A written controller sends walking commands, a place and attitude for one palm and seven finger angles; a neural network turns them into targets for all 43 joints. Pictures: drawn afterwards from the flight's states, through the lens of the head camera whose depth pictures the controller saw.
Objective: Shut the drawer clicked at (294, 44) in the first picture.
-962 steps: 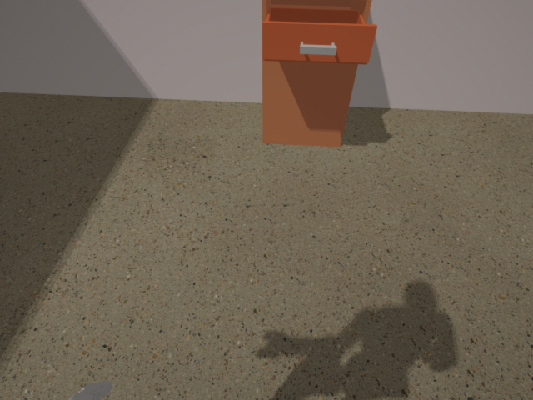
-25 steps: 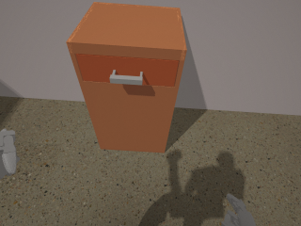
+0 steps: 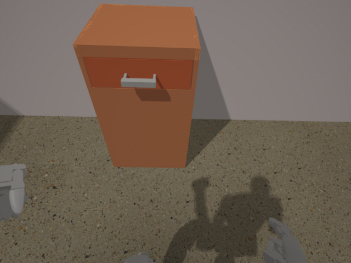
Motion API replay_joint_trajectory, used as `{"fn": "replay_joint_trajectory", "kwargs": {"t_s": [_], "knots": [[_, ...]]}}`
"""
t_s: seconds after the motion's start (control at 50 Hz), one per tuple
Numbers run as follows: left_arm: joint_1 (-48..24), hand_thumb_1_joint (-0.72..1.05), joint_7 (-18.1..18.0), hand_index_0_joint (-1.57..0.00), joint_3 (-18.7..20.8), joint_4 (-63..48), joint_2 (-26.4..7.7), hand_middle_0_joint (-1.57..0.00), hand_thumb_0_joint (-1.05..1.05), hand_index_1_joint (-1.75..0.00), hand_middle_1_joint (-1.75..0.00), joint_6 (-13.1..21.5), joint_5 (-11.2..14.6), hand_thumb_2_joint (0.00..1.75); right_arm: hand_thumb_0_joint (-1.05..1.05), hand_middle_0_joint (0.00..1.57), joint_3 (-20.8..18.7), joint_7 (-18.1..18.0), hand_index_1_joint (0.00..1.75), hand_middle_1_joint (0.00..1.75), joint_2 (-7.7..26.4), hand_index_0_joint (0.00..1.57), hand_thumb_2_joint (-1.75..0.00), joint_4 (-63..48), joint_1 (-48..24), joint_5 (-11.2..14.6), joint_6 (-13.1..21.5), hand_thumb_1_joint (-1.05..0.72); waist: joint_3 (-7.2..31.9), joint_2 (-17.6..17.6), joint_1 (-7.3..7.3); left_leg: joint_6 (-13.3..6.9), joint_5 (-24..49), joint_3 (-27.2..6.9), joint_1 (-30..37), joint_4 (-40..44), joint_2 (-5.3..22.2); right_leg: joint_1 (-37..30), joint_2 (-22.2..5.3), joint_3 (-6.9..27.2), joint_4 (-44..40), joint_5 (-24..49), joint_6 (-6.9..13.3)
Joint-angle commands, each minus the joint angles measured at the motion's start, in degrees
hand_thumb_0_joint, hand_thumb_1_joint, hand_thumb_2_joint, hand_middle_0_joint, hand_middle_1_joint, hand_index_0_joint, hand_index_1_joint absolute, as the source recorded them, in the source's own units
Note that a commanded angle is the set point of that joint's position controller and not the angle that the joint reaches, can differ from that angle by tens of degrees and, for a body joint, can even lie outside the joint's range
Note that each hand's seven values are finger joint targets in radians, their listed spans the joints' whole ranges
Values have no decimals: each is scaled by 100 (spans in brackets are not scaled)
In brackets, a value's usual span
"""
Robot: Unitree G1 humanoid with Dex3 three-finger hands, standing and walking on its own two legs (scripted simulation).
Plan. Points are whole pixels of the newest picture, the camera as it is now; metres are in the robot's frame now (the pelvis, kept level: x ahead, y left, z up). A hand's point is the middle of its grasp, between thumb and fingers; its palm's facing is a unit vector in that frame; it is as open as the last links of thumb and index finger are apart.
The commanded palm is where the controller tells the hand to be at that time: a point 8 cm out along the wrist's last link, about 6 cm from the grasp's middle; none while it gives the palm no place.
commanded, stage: stop stepping back and stand still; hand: left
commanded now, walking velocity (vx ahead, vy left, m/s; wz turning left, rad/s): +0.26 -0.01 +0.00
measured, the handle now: (139, 79) +0.79 +0.20 -0.04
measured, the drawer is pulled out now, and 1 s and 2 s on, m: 0.00 0.00 0.00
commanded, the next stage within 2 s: let the arm hang, fingers relaxed in 0.80 s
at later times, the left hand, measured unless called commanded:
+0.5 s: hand (12, 211) +0.16 +0.25 +0.17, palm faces +0.40 -0.78 -0.48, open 3.2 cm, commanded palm +0.10 +0.28 +0.18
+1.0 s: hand (37, 222) +0.18 +0.29 +0.04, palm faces +0.19 -0.85 -0.49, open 3.1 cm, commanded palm none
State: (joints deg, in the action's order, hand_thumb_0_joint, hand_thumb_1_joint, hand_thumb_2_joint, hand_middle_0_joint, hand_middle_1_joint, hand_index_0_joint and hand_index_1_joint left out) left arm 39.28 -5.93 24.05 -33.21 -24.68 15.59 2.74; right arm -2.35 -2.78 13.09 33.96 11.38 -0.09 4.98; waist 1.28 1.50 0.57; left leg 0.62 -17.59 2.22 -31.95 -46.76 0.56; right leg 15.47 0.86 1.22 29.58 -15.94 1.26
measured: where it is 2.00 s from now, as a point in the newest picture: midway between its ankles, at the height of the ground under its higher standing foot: outside the picture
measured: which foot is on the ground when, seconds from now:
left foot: up 0.00-0.08, down 0.10-1.00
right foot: down 0.00-1.00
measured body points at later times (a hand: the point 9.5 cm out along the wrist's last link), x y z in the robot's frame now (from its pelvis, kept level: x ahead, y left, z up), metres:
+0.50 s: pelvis -0.03 +0.00 +0.00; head -0.03 +0.00 +0.45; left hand +0.13 +0.29 +0.19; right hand +0.12 -0.23 -0.09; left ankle -0.01 +0.13 -0.71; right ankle -0.02 -0.08 -0.74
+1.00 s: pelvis -0.02 +0.04 -0.01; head -0.01 +0.01 +0.44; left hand +0.17 +0.33 +0.07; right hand +0.16 -0.20 -0.11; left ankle +0.00 +0.14 -0.74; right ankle -0.02 -0.08 -0.74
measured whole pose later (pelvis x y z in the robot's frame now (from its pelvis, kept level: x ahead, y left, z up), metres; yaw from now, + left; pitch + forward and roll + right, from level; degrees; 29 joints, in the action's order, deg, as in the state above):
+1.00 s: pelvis -0.02 +0.04 -0.01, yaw +2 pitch +1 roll +0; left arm 21.3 -1.8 9.9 0.4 -21.0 5.0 -1.1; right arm -0.2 0.6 15.7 42.2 7.4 0.4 5.1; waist 1.2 -3.7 0.4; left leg -1.6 -14.2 2.6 -19.1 -31.9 -0.7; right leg 17.3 -1.0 -1.5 33.1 -17.2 0.0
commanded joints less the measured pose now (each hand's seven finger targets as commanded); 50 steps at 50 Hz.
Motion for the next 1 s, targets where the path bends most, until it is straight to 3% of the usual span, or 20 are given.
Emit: {"fn": "replay_joint_trajectory", "kwargs": {"t_s": [0.0, 0.04, 0.08, 0.1, 0.12, 0.16, 0.2, 0.26, 0.28, 0.32, 0.34, 0.42, 0.48, 0.56, 0.6, 0.7, 0.86, 0.88, 0.92, 0.98], "knots": [[-654, 90, -311, -140, 332, -814, -601, -140, 0, -160, -160, 32, -40, 90, 0, 20, 19, -225, 30, 30, 364, 20, -90, -838, -422, -43, 346, -90, 117, 625, -214, -82, -163, -92, 1708, 597, 169, 1270, -1041, 477, -1335, -698, 396], [-1293, 90, -361, -140, 28, -822, -472, -140, 0, -160, -160, 37, -98, 90, 0, 20, -1, -373, 30, 30, 601, 20, -90, -633, -473, -53, 531, -90, -178, -482, -231, -153, -75, -155, 2187, 2135, 217, 1240, -646, 257, -915, -1257, 116], [-1469, 90, -448, -140, -60, -1089, -430, -140, 0, -160, -160, 118, -231, 90, 0, 20, -4, -424, 30, 30, 789, 20, -90, -664, -223, -39, 754, -90, -41, -1630, -112, -579, -1331, -1712, 1989, 3397, 1230, 943, -173, 129, 356, -834, -147], [-1540, 90, -492, -140, 21, -1193, -561, -140, 0, -160, -160, 124, -278, 90, 0, 20, 22, -417, 30, 30, 729, 20, -90, -722, -197, -15, 803, -90, -31, -1411, -72, -736, -1366, -2105, 1869, 3571, 1490, 792, -52, 37, 737, -577, -211], [-1397, 90, -492, -140, 163, -1145, -656, -140, 0, -160, -160, 124, -278, 90, 0, 20, -30, -418, 30, 30, 756, 20, -90, -731, -253, -24, 829, -90, 148, -920, 16, -679, -525, -1759, 1924, 3336, 1338, 576, 38, -93, 743, -332, -263], [-1251, 90, -419, -140, 271, -1551, -717, -140, 0, -160, -160, 114, -270, 90, 0, 20, 100, -344, 30, 30, 464, 20, -90, -664, -285, -115, 905, -90, 117, -1802, -132, -629, -1477, -2026, 1678, 3955, 1304, 535, -48, -18, 1326, -764, -207], [-963, 90, -435, -140, 290, -1548, -677, -140, 0, -160, -160, 87, -308, 90, 0, 20, 132, -230, 30, 30, 464, 20, -90, -662, -323, -148, 916, -90, -20, -1527, -93, -738, -1208, -1763, 1323, 3810, 1371, 132, -173, -16, 1045, -647, -162], [-295, 90, -416, -140, 388, -1092, -696, -140, 0, -160, -160, -2, -241, 90, 0, 20, 124, -135, 30, 30, 545, 20, -90, -693, -385, -111, 815, -90, 90, -550, -28, -430, -963, -853, 928, 2947, 878, -875, -110, -173, -588, -210, -71], [-210, 90, -397, -140, 453, -859, -742, -140, 0, -160, -160, -14, -213, 90, 0, 20, 81, -131, 30, 30, 542, 20, -90, -701, -404, -125, 720, -90, -4, -19, -64, -290, -1001, -516, 734, 2324, 527, -775, -345, 361, -1033, -535, 126], [-402, 90, -371, -140, 624, -657, -855, -140, 0, -160, -160, -90, -110, 90, 0, 20, 31, -114, 30, 30, 502, 20, -90, -638, -366, -149, 520, -90, -113, 990, -65, -87, -658, -39, 462, 357, 15, -5, -1588, 2318, -2081, -2206, 827], [-519, 90, -369, -140, 534, -528, -740, -140, 0, -160, -160, -131, -72, 90, 0, 20, -20, -93, 30, 30, 489, 20, -90, -585, -343, -70, 461, -90, -198, 994, -43, -68, -788, -86, 279, -462, 0, 130, -1871, 2581, -2238, -2321, 975], [-463, 90, -381, -140, 413, -352, -566, -140, 0, -160, -160, -30, -101, 90, 0, 20, 103, -114, 30, 30, 370, 20, -90, -563, -247, -32, 393, -90, 114, 412, -163, -138, -257, -149, 758, 525, 216, -243, -1507, 1262, -1265, 302, 834], [-534, 90, -376, -140, 241, -502, -477, -140, 0, -160, -160, 9, -94, 90, 0, 20, 117, -215, 30, 30, 435, 20, -90, -542, -313, -45, 507, -90, 188, 102, -143, -250, 468, 38, 2060, 2117, 102, 120, -959, 641, -930, 72, 314], [-884, 90, -371, -140, 191, -1224, -621, -140, 0, -160, -160, 60, -136, 90, 0, 20, -29, -266, 30, 30, 740, 20, -90, -711, -471, 14, 602, -90, 201, -533, 17, -554, 1234, -914, 2232, 2394, 919, 94, -339, 340, -310, 630, -314], [-822, 90, -345, -140, 279, -1097, -645, -140, 0, -160, -160, 43, -175, 90, 0, 20, 35, -258, 30, 30, 596, 20, -90, -633, -437, -18, 619, -90, -55, -780, -74, -424, 854, -627, 1832, 2503, 650, 20, -358, 310, -469, 513, -127], [-610, 90, -358, -140, 395, -780, -612, -140, 0, -160, -160, 88, -133, 90, 0, 20, -12, -204, 30, 30, 567, 20, -90, -651, -377, -22, 622, -90, 228, -312, -66, -266, 1315, -316, 1957, 2153, 404, -363, -487, 468, -690, 1220, -9], [-256, 90, -284, -140, 322, -731, -519, -140, 0, -160, -160, -3, -26, 90, 0, 20, 17, -172, 30, 30, 544, 20, -90, -807, -472, 2, 493, -90, 367, -213, -87, -228, 1720, -330, 2127, 2352, 446, -480, -367, 248, -708, 1564, -80], [-1237, 90, 479, -140, -1851, 3919, 45, -140, 0, -160, -160, -851, -519, 90, 0, 20, -323, 324, 30, 30, 1616, 20, -90, 642, -780, 101, 690, -90, 170, -329, -310, -283, 2889, -502, 1766, 1475, 622, 146, -756, -82, 249, 2459, 4], [-1279, 90, 589, -132, -1732, 3958, 335, -132, 0, -151, -151, -1463, -442, 90, 0, 20, -254, 315, 30, 30, 1234, 20, -90, 483, -332, 107, 141, -90, 379, -539, -202, -324, 2502, -595, 1810, 1767, 754, 305, -544, -45, 291, 1003, -47], [-1650, 90, 563, -120, -1798, 4783, 250, -120, 0, -138, -138, -1466, -466, 90, 0, 20, -93, 293, 30, 30, 1194, 20, -90, 535, -357, -43, -66, -90, 561, 252, -35, -640, 2498, -1121, 1422, 1964, 927, -100, -365, -79, 514, 450, 7]]}}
